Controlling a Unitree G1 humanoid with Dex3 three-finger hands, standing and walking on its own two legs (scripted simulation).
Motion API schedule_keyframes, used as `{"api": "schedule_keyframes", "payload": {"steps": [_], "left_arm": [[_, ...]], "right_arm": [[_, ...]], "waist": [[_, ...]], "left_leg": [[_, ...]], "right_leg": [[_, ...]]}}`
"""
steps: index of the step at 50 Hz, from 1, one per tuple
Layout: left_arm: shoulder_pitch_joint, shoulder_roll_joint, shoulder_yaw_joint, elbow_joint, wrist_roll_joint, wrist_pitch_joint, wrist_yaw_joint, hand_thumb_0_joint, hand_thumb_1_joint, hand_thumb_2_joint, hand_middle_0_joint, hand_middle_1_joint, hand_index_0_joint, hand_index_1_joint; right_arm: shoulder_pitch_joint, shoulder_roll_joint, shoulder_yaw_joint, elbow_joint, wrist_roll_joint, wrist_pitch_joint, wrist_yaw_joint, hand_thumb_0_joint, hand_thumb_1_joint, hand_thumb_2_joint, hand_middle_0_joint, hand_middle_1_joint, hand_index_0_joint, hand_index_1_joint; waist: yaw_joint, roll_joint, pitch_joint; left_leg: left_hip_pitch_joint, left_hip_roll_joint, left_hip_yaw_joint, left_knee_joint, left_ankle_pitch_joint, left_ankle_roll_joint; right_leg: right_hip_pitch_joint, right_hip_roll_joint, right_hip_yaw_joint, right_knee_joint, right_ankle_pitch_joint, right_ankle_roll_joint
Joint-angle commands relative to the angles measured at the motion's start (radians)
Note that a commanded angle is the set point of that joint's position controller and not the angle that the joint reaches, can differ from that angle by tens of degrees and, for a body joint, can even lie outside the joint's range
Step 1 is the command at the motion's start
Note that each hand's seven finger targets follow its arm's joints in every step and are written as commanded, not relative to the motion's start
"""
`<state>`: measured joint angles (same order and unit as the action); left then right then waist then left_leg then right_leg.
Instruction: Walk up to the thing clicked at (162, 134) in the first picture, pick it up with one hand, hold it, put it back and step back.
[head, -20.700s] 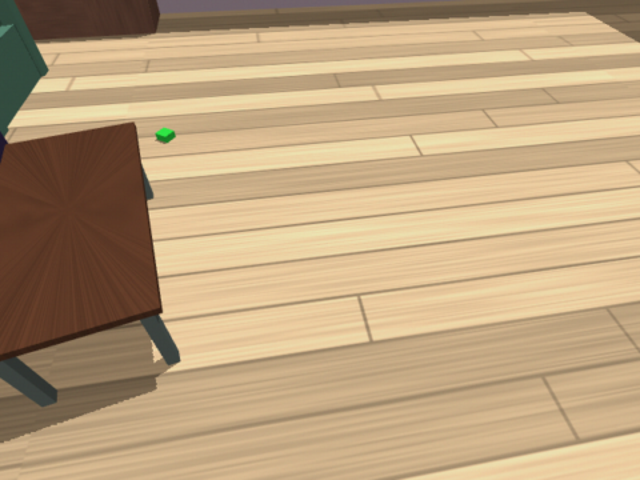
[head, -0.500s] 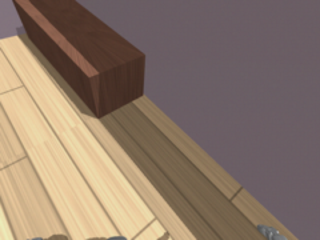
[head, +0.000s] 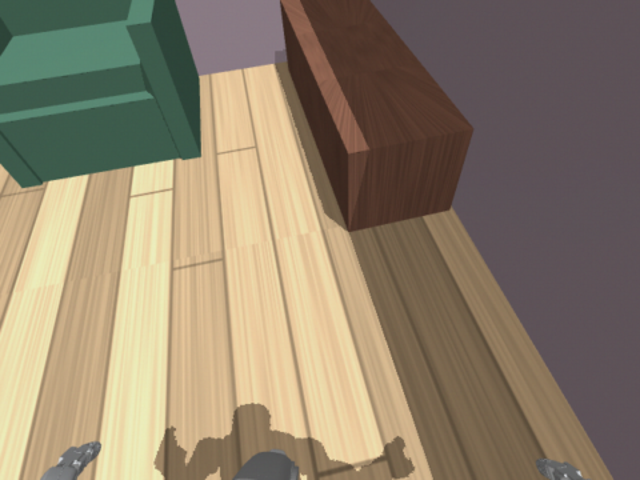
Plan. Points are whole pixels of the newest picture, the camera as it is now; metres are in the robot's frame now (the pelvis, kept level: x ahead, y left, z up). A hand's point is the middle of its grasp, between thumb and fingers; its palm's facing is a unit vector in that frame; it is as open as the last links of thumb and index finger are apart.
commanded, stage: walk up
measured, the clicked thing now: out of the picture +0.54 +1.44 -0.75
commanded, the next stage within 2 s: none
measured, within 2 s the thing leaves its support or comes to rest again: neither
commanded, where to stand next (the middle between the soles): +0.08 +0.07 m, yaw +62 degrees
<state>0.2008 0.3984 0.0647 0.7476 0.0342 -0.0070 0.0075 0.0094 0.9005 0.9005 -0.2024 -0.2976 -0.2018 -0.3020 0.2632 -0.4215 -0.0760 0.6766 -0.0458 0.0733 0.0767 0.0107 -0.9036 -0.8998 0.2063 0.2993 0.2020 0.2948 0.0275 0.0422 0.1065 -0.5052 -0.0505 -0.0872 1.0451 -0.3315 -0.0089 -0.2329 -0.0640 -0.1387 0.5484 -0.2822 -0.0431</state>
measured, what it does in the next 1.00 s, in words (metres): steps on the spot, turning left: left foot, then right foot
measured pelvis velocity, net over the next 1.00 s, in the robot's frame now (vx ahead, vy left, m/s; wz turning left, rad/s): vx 0.05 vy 0.00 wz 0.78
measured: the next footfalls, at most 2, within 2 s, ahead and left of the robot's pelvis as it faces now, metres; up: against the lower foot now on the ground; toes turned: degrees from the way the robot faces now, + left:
left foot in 0.34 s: +0.04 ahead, +0.14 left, +0.00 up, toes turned +21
right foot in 0.84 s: +0.19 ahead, -0.02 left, +0.00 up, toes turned +38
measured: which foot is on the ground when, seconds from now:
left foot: up 0.00-0.32, down 0.34-0.86, up 0.88-1.00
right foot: down 0.00-0.36, up 0.38-0.82, down 0.84-1.00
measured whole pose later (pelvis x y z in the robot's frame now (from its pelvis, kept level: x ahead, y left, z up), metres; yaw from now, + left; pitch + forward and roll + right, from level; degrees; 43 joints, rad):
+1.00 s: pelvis +0.05 +0.00 -0.01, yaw +45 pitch -3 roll +4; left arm 0.16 0.38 0.03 0.69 0.02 -0.01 0.00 0.01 0.90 0.90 -0.20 -0.30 -0.20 -0.30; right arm 0.30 -0.43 -0.06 0.68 -0.03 0.03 0.01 0.01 -0.90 -0.90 0.21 0.30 0.20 0.30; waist 0.00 0.03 0.17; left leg -0.53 -0.12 -0.07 1.21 -0.47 -0.02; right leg -0.35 -0.11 -0.07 0.70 -0.30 -0.03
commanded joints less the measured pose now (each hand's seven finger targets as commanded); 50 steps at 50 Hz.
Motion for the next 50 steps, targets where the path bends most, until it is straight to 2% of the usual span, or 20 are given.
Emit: {"api": "schedule_keyframes", "payload": {"steps": [1,8,13,16,17,18,19,20,23,24,32,34,39,41,42,43,44,45,48,50], "left_arm": [[0.014,0.236,0.087,-0.089,0.002,-0.033,0.000,0.000,0.900,0.900,-0.200,-0.300,-0.200,-0.300],[0.075,0.287,0.106,-0.113,0.018,-0.034,-0.019,0.000,0.900,0.900,-0.200,-0.300,-0.200,-0.300],[0.027,0.300,0.110,-0.134,0.019,-0.028,-0.031,0.000,0.900,0.900,-0.200,-0.300,-0.200,-0.300],[0.018,0.280,0.099,-0.130,0.007,-0.017,-0.042,0.000,0.900,0.900,-0.200,-0.300,-0.200,-0.300],[0.059,0.230,0.082,-0.128,-0.008,-0.011,-0.046,0.000,0.900,0.900,-0.200,-0.300,-0.200,-0.300],[0.097,0.150,0.057,-0.143,-0.013,-0.008,-0.054,0.000,0.900,0.900,-0.200,-0.300,-0.200,-0.300],[0.066,0.191,0.063,-0.160,-0.013,-0.008,-0.054,0.000,0.900,0.900,-0.200,-0.300,-0.200,-0.300],[-0.002,0.259,0.075,-0.156,-0.004,-0.013,-0.050,0.000,0.900,0.900,-0.200,-0.300,-0.200,-0.300],[0.110,0.244,0.049,-0.078,-0.015,0.002,-0.043,0.000,0.900,0.900,-0.200,-0.300,-0.200,-0.300],[0.124,0.243,0.049,-0.069,-0.017,0.007,-0.043,0.000,0.900,0.900,-0.200,-0.300,-0.200,-0.300],[0.047,0.226,0.035,-0.099,-0.031,-0.004,-0.002,0.000,0.900,0.900,-0.200,-0.300,-0.200,-0.300],[0.044,0.213,0.033,-0.109,-0.041,-0.010,0.009,0.000,0.900,0.900,-0.200,-0.300,-0.200,-0.300],[0.033,0.205,0.042,-0.127,-0.039,-0.022,0.015,0.000,0.900,0.900,-0.200,-0.300,-0.200,-0.300],[0.095,0.208,0.049,-0.107,-0.027,-0.033,0.018,0.000,0.900,0.900,-0.200,-0.300,-0.200,-0.300],[0.146,0.279,0.070,-0.102,-0.013,-0.039,0.023,0.000,0.900,0.900,-0.200,-0.300,-0.200,-0.300],[0.116,0.316,0.075,-0.116,-0.015,-0.037,0.027,0.000,0.900,0.900,-0.200,-0.300,-0.200,-0.300],[0.012,0.339,0.083,-0.135,-0.014,-0.028,0.021,0.000,0.900,0.900,-0.200,-0.300,-0.200,-0.300],[-0.041,0.319,0.086,-0.147,-0.019,-0.025,0.020,0.000,0.900,0.900,-0.200,-0.300,-0.200,-0.300],[-0.033,0.254,0.062,-0.123,-0.010,-0.030,0.021,0.000,0.900,0.900,-0.200,-0.300,-0.200,-0.300],[-0.018,0.251,0.074,-0.110,-0.006,-0.025,0.017,0.000,0.900,0.900,-0.200,-0.300,-0.200,-0.300]], "right_arm": [[0.011,-0.146,-0.046,-0.078,0.020,-0.022,0.005,0.000,-0.900,-0.900,0.200,0.300,0.200,0.300],[-0.086,-0.156,-0.050,-0.077,0.018,-0.028,-0.004,0.000,-0.900,-0.900,0.200,0.300,0.200,0.300],[-0.047,-0.158,-0.061,-0.065,0.026,-0.037,-0.003,0.000,-0.900,-0.900,0.200,0.300,0.200,0.300],[0.087,-0.191,-0.083,-0.030,0.021,-0.053,-0.022,0.000,-0.900,-0.900,0.200,0.300,0.200,0.300],[0.138,-0.241,-0.100,-0.013,0.007,-0.056,-0.039,0.000,-0.900,-0.900,0.200,0.300,0.200,0.300],[0.123,-0.325,-0.119,-0.035,-0.007,-0.058,-0.057,0.000,-0.900,-0.900,0.200,0.300,0.200,0.300],[0.091,-0.352,-0.119,-0.079,-0.001,-0.065,-0.066,0.000,-0.900,-0.900,0.200,0.300,0.200,0.300],[0.087,-0.342,-0.118,-0.066,0.012,-0.062,-0.065,0.000,-0.900,-0.900,0.200,0.300,0.200,0.300],[0.035,-0.231,-0.066,-0.075,0.037,-0.081,-0.083,0.000,-0.900,-0.900,0.200,0.300,0.200,0.300],[0.037,-0.228,-0.066,-0.077,0.039,-0.089,-0.086,0.000,-0.900,-0.900,0.200,0.300,0.200,0.300],[0.130,-0.237,-0.075,-0.103,0.018,-0.108,-0.098,0.000,-0.900,-0.900,0.200,0.300,0.200,0.300],[0.141,-0.245,-0.082,-0.116,0.011,-0.109,-0.098,0.000,-0.900,-0.900,0.200,0.300,0.200,0.300],[0.100,-0.233,-0.080,-0.156,0.012,-0.095,-0.097,0.000,-0.900,-0.900,0.200,0.300,0.200,0.300],[0.043,-0.208,-0.064,-0.168,0.030,-0.087,-0.093,0.000,-0.900,-0.900,0.200,0.300,0.200,0.300],[0.018,-0.154,-0.045,-0.181,0.045,-0.089,-0.093,0.000,-0.900,-0.900,0.200,0.300,0.200,0.300],[0.085,-0.114,-0.030,-0.161,0.041,-0.084,-0.098,0.000,-0.900,-0.900,0.200,0.300,0.200,0.300],[0.149,-0.188,-0.052,-0.127,0.020,-0.067,-0.115,0.000,-0.900,-0.900,0.200,0.300,0.200,0.300],[0.172,-0.220,-0.060,-0.099,0.020,-0.061,-0.117,0.000,-0.900,-0.900,0.200,0.300,0.200,0.300],[0.105,-0.219,-0.073,-0.064,0.015,-0.064,-0.079,0.000,-0.900,-0.900,0.200,0.300,0.200,0.300],[0.134,-0.193,-0.063,-0.038,0.019,-0.066,-0.069,0.000,-0.900,-0.900,0.200,0.300,0.200,0.300]], "waist": [[0.030,-0.263,-0.073],[0.079,-0.234,-0.042],[0.037,-0.174,-0.096],[-0.050,-0.041,-0.171],[-0.073,0.128,-0.191],[-0.057,0.358,-0.142],[-0.055,0.270,-0.133],[-0.076,0.209,-0.096],[-0.018,0.089,-0.125],[-0.015,0.099,-0.129],[-0.055,0.083,-0.104],[-0.058,0.094,-0.134],[-0.040,0.039,-0.199],[0.023,-0.035,-0.216],[0.063,-0.180,-0.254],[0.032,-0.355,-0.258],[-0.009,-0.281,-0.226],[-0.021,-0.275,-0.182],[-0.017,-0.191,-0.055],[0.003,-0.231,-0.073]], "left_leg": [[-0.093,0.052,0.060,-0.040,0.084,-0.008],[-0.053,0.118,0.115,-0.204,0.018,-0.008],[0.095,0.125,0.155,-0.327,-0.059,0.027],[0.324,0.062,0.152,-0.546,-0.045,0.079],[0.460,0.064,0.013,-0.629,-0.096,0.133],[0.513,0.229,-0.312,-0.717,-0.079,0.197],[0.445,0.359,-0.591,-0.765,-0.090,0.293],[0.389,0.374,-0.605,-0.773,-0.051,0.332],[0.434,0.220,-0.244,-0.653,0.257,0.203],[0.417,0.194,-0.217,-0.641,0.276,0.188],[0.360,0.145,-0.284,-0.543,0.833,0.168],[0.362,0.159,-0.322,-0.496,0.915,0.191],[0.281,0.125,-0.410,-0.402,0.751,0.190],[0.124,0.058,-0.348,-0.320,0.545,0.118],[0.010,-0.029,-0.217,-0.170,0.367,0.055],[-0.170,-0.136,-0.063,-0.020,-0.253,0.011],[-0.166,-0.053,-0.050,0.155,-0.318,-0.002],[-0.159,-0.016,-0.052,0.223,-0.288,-0.009],[-0.071,-0.018,-0.029,0.241,-0.098,-0.019],[-0.072,-0.027,-0.006,0.214,-0.037,-0.018]], "right_leg": [[0.203,-0.179,0.123,-0.224,0.207,-0.015],[0.218,-0.293,0.084,-0.269,0.117,-0.042],[0.119,-0.356,0.029,-0.199,0.042,-0.109],[0.003,-0.312,-0.049,0.056,0.006,-0.068],[-0.135,-0.219,-0.100,0.306,-0.023,-0.003],[-0.386,-0.059,-0.112,0.522,-0.310,0.060],[-0.458,-0.016,0.020,0.555,-0.370,0.085],[-0.418,-0.041,0.106,0.575,-0.354,0.063],[-0.404,-0.080,0.158,0.550,-0.219,0.061],[-0.384,-0.074,0.149,0.537,-0.174,0.055],[-0.354,-0.029,0.131,0.436,-0.097,0.037],[-0.316,-0.019,0.128,0.387,-0.104,0.024],[-0.151,0.039,0.169,0.217,-0.068,-0.011],[0.090,0.029,0.197,-0.006,0.102,-0.041],[0.224,-0.140,0.364,-0.101,0.175,-0.093],[0.334,-0.388,0.596,-0.123,0.346,-0.151],[0.203,-0.502,0.676,-0.127,0.315,-0.274],[0.139,-0.514,0.694,-0.154,0.251,-0.308],[-0.050,-0.256,0.343,-0.141,0.125,-0.166],[-0.010,-0.195,0.255,-0.154,-0.032,-0.132]]}}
